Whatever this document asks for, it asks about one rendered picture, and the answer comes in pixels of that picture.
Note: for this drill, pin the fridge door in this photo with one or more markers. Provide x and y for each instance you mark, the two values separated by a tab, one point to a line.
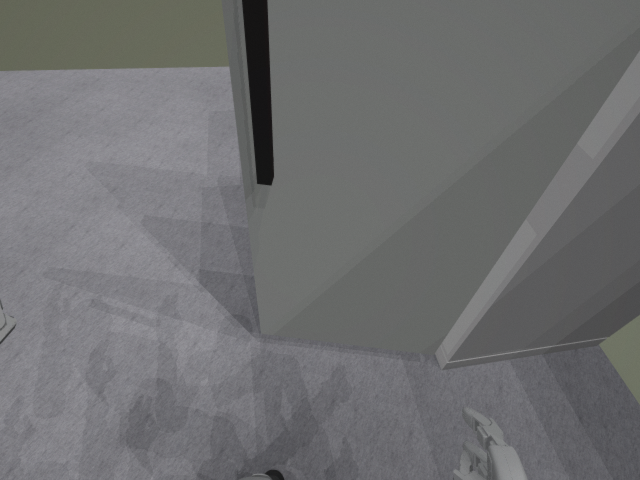
411	140

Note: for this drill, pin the right robot hand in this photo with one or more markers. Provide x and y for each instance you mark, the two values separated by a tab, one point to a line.
501	461

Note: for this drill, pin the handle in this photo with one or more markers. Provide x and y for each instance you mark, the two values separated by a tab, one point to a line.
255	14

